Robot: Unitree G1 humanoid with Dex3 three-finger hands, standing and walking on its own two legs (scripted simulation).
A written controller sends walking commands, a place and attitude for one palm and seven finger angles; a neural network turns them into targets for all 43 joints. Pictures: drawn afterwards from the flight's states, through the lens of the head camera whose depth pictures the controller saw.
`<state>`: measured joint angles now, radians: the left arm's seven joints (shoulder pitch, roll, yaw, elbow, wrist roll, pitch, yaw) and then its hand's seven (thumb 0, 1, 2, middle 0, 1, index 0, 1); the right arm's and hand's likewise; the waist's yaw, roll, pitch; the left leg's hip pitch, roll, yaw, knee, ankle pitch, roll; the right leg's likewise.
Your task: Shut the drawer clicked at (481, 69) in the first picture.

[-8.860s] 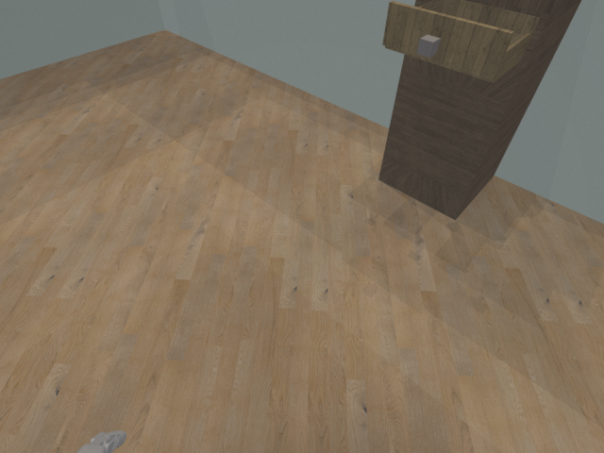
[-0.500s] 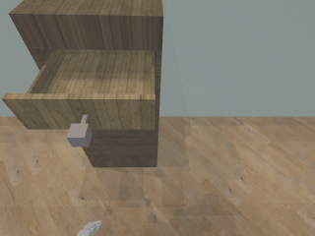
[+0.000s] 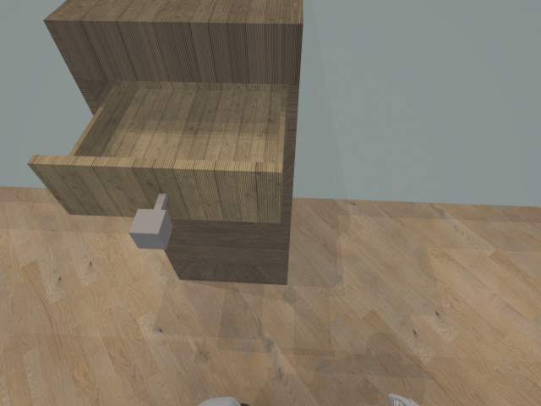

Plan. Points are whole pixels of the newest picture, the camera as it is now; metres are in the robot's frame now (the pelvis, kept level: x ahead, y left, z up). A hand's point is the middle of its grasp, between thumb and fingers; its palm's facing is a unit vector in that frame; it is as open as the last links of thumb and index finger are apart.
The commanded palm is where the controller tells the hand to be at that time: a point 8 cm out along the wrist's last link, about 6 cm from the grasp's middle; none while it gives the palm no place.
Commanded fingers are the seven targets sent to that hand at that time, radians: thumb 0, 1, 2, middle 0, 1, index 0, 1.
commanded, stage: come to a stop and stand still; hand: left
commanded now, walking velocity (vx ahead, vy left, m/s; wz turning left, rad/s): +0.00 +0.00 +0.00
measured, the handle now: (156, 217) +0.36 +0.22 +0.06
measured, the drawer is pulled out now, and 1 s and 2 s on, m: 0.23 0.23 0.23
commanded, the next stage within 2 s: look again from close up in 0.46 s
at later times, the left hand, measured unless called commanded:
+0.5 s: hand out of the picture -0.02 +0.13 -0.17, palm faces +0.07 -0.99 -0.12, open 7.3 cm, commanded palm none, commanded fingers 0.00 0.90 0.90 -0.20 -0.30 -0.20 -0.30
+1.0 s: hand out of the picture +0.06 +0.21 -0.17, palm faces +0.02 -0.98 -0.21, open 7.4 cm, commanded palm none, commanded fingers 0.00 0.90 0.90 -0.20 -0.30 -0.20 -0.30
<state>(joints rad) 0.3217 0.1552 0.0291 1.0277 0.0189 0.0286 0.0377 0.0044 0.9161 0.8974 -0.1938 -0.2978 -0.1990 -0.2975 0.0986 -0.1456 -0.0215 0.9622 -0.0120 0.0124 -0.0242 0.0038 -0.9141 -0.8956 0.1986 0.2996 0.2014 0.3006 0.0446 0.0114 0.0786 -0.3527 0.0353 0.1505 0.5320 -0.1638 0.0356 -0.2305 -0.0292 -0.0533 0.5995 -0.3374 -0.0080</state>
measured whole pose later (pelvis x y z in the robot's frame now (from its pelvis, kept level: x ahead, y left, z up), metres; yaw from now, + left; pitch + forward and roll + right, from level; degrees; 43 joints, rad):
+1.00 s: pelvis +0.04 +0.03 +0.00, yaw +0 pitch +0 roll +0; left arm 0.29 0.15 0.00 1.05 0.01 -0.01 0.05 0.00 0.91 0.90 -0.19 -0.30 -0.20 -0.30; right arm 0.29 -0.16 0.01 1.08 -0.02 -0.02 -0.03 0.03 -0.94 -0.90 0.20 0.30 0.20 0.30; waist -0.01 0.00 0.01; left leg -0.27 -0.04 0.11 0.52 -0.25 0.08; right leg -0.14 -0.05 -0.04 0.51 -0.36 0.03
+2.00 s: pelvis +0.04 -0.03 +0.01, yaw -1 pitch -1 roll +1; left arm 0.30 0.16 -0.03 1.09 0.00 -0.02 0.04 0.01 0.91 0.90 -0.20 -0.30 -0.20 -0.30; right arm 0.26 -0.17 0.03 1.13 -0.01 -0.01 -0.02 0.00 -0.91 -0.90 0.20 0.30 0.20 0.30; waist 0.00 -0.02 0.04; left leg -0.21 0.03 0.08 0.45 -0.20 -0.01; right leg -0.09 0.03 -0.06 0.45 -0.34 -0.06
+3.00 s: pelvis +0.05 -0.04 +0.01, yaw -1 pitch -2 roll +1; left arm 0.33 0.15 -0.01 1.11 0.01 -0.01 0.04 0.01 0.91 0.90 -0.20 -0.30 -0.20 -0.30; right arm 0.26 -0.15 0.02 1.15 -0.01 -0.01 -0.04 0.01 -0.92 -0.90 0.20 0.30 0.20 0.30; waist 0.01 -0.02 0.03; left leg -0.18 0.04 0.08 0.43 -0.22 -0.02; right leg -0.05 0.04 -0.06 0.41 -0.34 -0.06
